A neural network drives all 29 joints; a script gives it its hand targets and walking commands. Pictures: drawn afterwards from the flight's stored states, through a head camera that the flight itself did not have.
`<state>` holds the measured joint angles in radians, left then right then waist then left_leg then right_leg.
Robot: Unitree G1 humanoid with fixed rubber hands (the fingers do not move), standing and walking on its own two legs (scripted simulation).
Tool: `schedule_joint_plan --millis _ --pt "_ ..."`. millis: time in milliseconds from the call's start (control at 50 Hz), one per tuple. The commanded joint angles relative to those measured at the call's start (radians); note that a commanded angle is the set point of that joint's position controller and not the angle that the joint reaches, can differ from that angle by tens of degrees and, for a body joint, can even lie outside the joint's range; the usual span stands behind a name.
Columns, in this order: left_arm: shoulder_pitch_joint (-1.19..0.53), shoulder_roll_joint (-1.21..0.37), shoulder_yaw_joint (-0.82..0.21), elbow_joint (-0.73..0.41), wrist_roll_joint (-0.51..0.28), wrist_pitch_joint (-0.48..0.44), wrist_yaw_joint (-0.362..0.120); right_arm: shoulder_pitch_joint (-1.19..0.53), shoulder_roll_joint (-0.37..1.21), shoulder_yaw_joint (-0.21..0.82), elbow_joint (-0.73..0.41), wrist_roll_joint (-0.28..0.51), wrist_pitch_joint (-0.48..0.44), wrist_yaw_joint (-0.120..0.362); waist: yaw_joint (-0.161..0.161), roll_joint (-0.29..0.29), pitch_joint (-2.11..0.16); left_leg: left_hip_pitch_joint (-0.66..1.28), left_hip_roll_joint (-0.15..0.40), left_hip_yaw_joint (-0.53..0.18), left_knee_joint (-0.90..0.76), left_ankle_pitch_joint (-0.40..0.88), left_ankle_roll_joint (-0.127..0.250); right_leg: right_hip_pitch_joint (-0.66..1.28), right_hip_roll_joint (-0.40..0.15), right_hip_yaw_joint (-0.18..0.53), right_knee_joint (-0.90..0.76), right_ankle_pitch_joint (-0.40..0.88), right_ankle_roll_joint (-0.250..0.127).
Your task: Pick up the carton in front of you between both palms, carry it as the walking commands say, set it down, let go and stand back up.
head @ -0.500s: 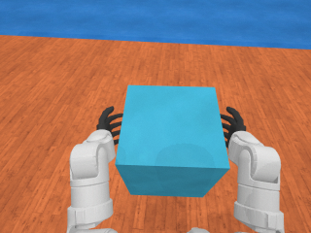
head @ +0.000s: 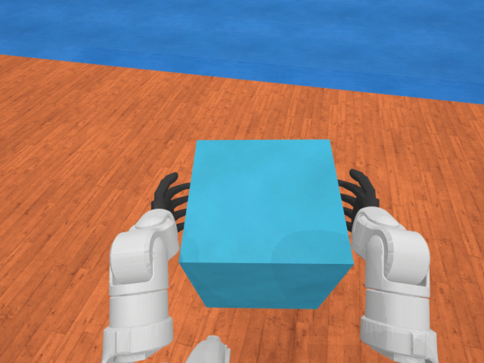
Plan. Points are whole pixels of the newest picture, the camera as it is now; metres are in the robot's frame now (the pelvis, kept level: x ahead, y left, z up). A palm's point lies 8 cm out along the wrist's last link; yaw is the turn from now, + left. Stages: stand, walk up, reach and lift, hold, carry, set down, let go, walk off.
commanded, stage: carry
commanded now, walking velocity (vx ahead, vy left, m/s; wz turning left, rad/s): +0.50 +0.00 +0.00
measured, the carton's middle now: (261, 231) +0.35 +0.02 +0.00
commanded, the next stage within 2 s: none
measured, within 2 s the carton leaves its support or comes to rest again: neither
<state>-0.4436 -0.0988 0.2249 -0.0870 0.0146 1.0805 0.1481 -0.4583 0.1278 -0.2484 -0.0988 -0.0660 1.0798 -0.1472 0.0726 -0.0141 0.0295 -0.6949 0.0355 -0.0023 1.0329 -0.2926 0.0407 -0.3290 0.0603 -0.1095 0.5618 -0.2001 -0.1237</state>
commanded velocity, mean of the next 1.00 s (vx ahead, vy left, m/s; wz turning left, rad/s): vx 0.50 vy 0.00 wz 0.00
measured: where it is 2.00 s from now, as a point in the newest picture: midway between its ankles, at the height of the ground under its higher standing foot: (268, 173)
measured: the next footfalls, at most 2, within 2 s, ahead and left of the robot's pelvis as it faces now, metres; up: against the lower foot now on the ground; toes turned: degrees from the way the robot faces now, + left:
left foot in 0.22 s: +0.32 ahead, +0.07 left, -0.04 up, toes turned +1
right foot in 0.72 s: +0.64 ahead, -0.06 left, -0.09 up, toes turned -3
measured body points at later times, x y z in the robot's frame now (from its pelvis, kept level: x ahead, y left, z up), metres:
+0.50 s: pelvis +0.32 +0.03 -0.04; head +0.37 +0.04 +0.41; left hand +0.68 +0.15 +0.03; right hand +0.65 -0.15 +0.04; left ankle +0.29 +0.07 -0.77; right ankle +0.38 -0.13 -0.71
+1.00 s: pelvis +0.63 -0.02 -0.09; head +0.67 -0.03 +0.36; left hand +0.96 +0.15 -0.02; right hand +0.98 -0.16 -0.02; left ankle +0.69 +0.13 -0.75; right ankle +0.60 -0.06 -0.82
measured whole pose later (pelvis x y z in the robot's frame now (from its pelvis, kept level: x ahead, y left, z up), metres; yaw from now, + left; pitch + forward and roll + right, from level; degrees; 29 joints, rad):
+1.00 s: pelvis +0.63 -0.02 -0.09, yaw +0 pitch +5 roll +1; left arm -0.44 -0.09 0.22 -0.03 0.02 1.07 0.15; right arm -0.45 0.12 -0.25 -0.06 -0.06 1.07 -0.15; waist 0.07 -0.01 0.00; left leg -0.71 0.04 -0.01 1.03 -0.28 0.04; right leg -0.34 0.07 -0.10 0.57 -0.20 -0.12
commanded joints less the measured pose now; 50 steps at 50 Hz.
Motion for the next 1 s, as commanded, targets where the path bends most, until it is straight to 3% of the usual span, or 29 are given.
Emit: schedule_joint_plan --millis 0,80,120,140,180,200,220,240,260,280,300,320,360,420,480,540,600,640,680,700,720,740,760,780,800,820,840,880,980 --pt "-0.724 -0.917 -0.784 -0.156 -0.37 -0.047 -0.145 -0.585 0.843 0.707 -0.081 0.242 -0.044 0.085 0.007 -0.089 -0.516 -0.059 -0.029 0.057 -0.157 0.172 0.008 0.482 -0.229 0.259 -0.07 0.777 -0.044" --pt "-0.665 -0.858 -0.769 -0.157 -0.36 -0.041 -0.134 -0.568 0.772 0.71 -0.126 0.239 -0.033 0.078 0.046 -0.083 -0.467 0.005 -0.093 0.131 -0.443 0.375 0.026 0.531 -0.155 0.182 -0.021 0.772 -0.018" --pt "-0.63 -0.827 -0.754 -0.136 -0.346 -0.029 -0.126 -0.544 0.731 0.7 -0.126 0.235 -0.014 0.079 0.049 -0.093 -0.439 0.129 -0.11 0.142 -0.58 0.484 0.052 0.491 -0.149 0.153 0.022 0.72 -0.008" --pt "-0.612 -0.813 -0.745 -0.121 -0.336 -0.021 -0.122 -0.53 0.71 0.691 -0.117 0.231 -0.003 0.079 0.03 -0.098 -0.444 0.232 -0.118 0.146 -0.615 0.52 0.066 0.454 -0.15 0.14 0.079 0.735 0.005" --pt "-0.607 -0.784 -0.73 -0.092 -0.319 -0.003 -0.116 -0.497 0.669 0.661 -0.085 0.217 0.017 0.076 -0.063 -0.081 -0.493 0.516 -0.079 0.137 -0.679 0.574 0.078 0.334 -0.138 0.086 0.302 0.681 0.047" --pt "-0.62 -0.766 -0.717 -0.082 -0.308 0.005 -0.111 -0.482 0.644 0.64 -0.072 0.207 0.026 0.076 -0.09 -0.014 -0.515 0.719 0.038 0.039 -0.607 0.696 0.069 0.146 -0.11 0.079 0.459 0.391 0.059" --pt "-0.627 -0.765 -0.706 -0.064 -0.295 0.018 -0.106 -0.478 0.616 0.615 -0.05 0.2 0.036 0.073 -0.074 0.145 -0.54 0.935 0.238 -0.183 -0.416 1.129 0.1 -0.117 -0.033 0.065 0.606 -0.288 0.078" --pt "-0.609 -0.751 -0.686 -0.051 -0.282 0.035 -0.095 -0.491 0.602 0.602 -0.022 0.205 0.042 0.066 -0.144 0.303 -0.636 1.122 0.384 -0.504 -0.447 0.892 0.31 -0.371 0.04 0.121 0.887 -0.451 0.118" --pt "-0.62 -0.748 -0.679 -0.071 -0.282 0.041 -0.085 -0.474 0.634 0.617 -0.01 0.229 0.046 0.068 -0.142 0.246 -0.646 1.082 0.359 -0.591 -0.533 0.475 0.327 -0.458 -0.003 0.158 0.911 -0.392 0.085" --pt "-0.661 -0.766 -0.664 -0.085 -0.277 0.04 -0.079 -0.525 0.688 0.637 -0.036 0.262 0.046 0.078 -0.137 0.139 -0.568 0.953 0.292 -0.528 -0.581 0.333 0.289 -0.462 -0.034 0.157 0.846 -0.333 0.071" --pt "-0.676 -0.794 -0.646 -0.081 -0.26 0.036 -0.077 -0.594 0.746 0.667 -0.059 0.296 0.043 0.091 -0.124 0.045 -0.509 0.837 0.261 -0.459 -0.61 0.352 0.251 -0.427 -0.06 0.153 0.769 -0.275 0.076" --pt "-0.673 -0.816 -0.634 -0.079 -0.243 0.029 -0.079 -0.661 0.799 0.699 -0.081 0.33 0.036 0.105 -0.114 0.013 -0.483 0.756 0.245 -0.412 -0.62 0.397 0.242 -0.392 -0.074 0.15 0.705 -0.244 0.079" --pt "-0.68 -0.86 -0.632 -0.076 -0.218 0.012 -0.086 -0.752 0.876 0.745 -0.101 0.386 0.014 0.127 -0.095 0.034 -0.469 0.669 0.214 -0.331 -0.638 0.407 0.204 -0.336 -0.093 0.134 0.592 -0.214 0.092" --pt "-0.675 -0.886 -0.654 -0.076 -0.2 -0.015 -0.087 -0.757 0.911 0.772 -0.1 0.416 -0.014 0.141 -0.119 0.096 -0.49 0.732 0.192 -0.243 -0.605 0.644 0.182 -0.376 -0.091 0.102 0.474 -0.109 0.1" --pt "-0.656 -0.867 -0.67 -0.102 -0.192 -0.029 -0.08 -0.72 0.893 0.776 -0.102 0.419 -0.027 0.141 -0.14 0.11 -0.506 0.817 0.151 -0.169 -0.562 0.825 0.155 -0.422 -0.082 0.082 0.355 0.055 0.092" --pt "-0.647 -0.827 -0.682 -0.139 -0.196 -0.026 -0.075 -0.681 0.854 0.769 -0.11 0.417 -0.026 0.135 -0.168 0.104 -0.484 0.853 0.086 -0.106 -0.527 0.849 0.135 -0.405 -0.045 0.033 0.173 0.2 0.081" --pt "-0.604 -0.771 -0.673 -0.132 -0.188 -0.005 -0.073 -0.609 0.803 0.749 -0.074 0.39 -0.012 0.127 -0.194 0.108 -0.452 0.85 0.043 -0.064 -0.466 0.768 0.126 -0.314 -0.008 -0.007 -0.039 0.351 0.064" --pt "-0.57 -0.732 -0.65 -0.106 -0.173 0.011 -0.075 -0.581 0.779 0.733 -0.037 0.371 0.0 0.123 -0.167 0.118 -0.434 0.787 0.048 -0.048 -0.393 0.726 0.106 -0.167 -0.002 -0.011 -0.142 0.429 0.041" --pt "-0.533 -0.696 -0.615 -0.069 -0.154 0.023 -0.075 -0.572 0.769 0.717 -0.005 0.354 0.013 0.118 -0.082 0.094 -0.478 0.68 0.036 0.015 -0.175 0.73 0.066 0.11 -0.019 -0.023 -0.211 0.489 0.023" --pt "-0.523 -0.679 -0.595 -0.057 -0.145 0.028 -0.076 -0.582 0.756 0.699 0.008 0.341 0.018 0.113 -0.038 0.037 -0.513 0.499 0.014 0.031 -0.001 0.48 0.048 0.319 -0.122 0.069 -0.135 0.61 0.021" --pt "-0.529 -0.651 -0.573 -0.028 -0.135 0.032 -0.075 -0.598 0.757 0.687 0.029 0.33 0.027 0.107 -0.054 -0.122 -0.557 0.222 -0.065 0.048 0.182 -0.192 0.024 0.557 -0.343 0.323 0.071 1.06 -0.026" --pt "-0.546 -0.643 -0.571 -0.007 -0.149 0.033 -0.067 -0.574 0.752 0.67 0.054 0.327 0.037 0.101 -0.012 -0.302 -0.658 -0.046 -0.142 -0.017 0.45 -0.372 -0.014 0.764 -0.488 0.638 0.021 0.795 -0.219" --pt "-0.519 -0.694 -0.588 0.006 -0.171 0.032 -0.069 -0.594 0.749 0.665 0.025 0.316 0.038 0.093 0.012 -0.214 -0.655 -0.11 -0.09 -0.041 0.468 -0.308 0.006 0.708 -0.451 0.69 -0.052 0.393 -0.226" --pt "-0.571 -0.749 -0.609 -0.026 -0.202 0.027 -0.079 -0.631 0.783 0.659 0.016 0.31 0.035 0.09 0.001 -0.126 -0.581 -0.125 -0.064 -0.041 0.409 -0.249 0.013 0.589 -0.384 0.632 -0.102 0.238 -0.184" --pt "-0.651 -0.811 -0.646 -0.061 -0.242 0.02 -0.092 -0.653 0.813 0.649 0.008 0.298 0.027 0.091 -0.014 -0.029 -0.527 -0.095 -0.046 -0.033 0.337 -0.195 0.01 0.469 -0.36 0.577 -0.126 0.234 -0.154" --pt "-0.727 -0.874 -0.686 -0.085 -0.28 0.009 -0.106 -0.664 0.841 0.637 0.01 0.284 0.017 0.093 -0.03 0.011 -0.497 -0.053 -0.025 -0.037 0.271 -0.154 0.009 0.371 -0.345 0.529 -0.144 0.238 -0.141" --pt "-0.78 -0.918 -0.714 -0.102 -0.315 -0.005 -0.118 -0.67 0.864 0.638 0.006 0.276 0.006 0.097 -0.041 0.015 -0.484 -0.003 -0.014 -0.035 0.213 -0.136 0.008 0.296 -0.329 0.497 -0.165 0.209 -0.126" --pt "-0.829 -0.962 -0.748 -0.123 -0.354 -0.03 -0.133 -0.668 0.895 0.658 0.0 0.267 -0.016 0.102 -0.043 -0.035 -0.48 0.008 -0.001 -0.018 0.127 -0.102 0.001 0.268 -0.31 0.44 -0.173 0.258 -0.119" --pt "-0.736 -0.94 -0.763 -0.119 -0.356 -0.059 -0.137 -0.605 0.867 0.698 -0.044 0.254 -0.052 0.091 -0.006 -0.079 -0.516 -0.099 0.002 0.021 -0.072 0.12 0.0 0.446 -0.263 0.315 -0.091 0.668 -0.071"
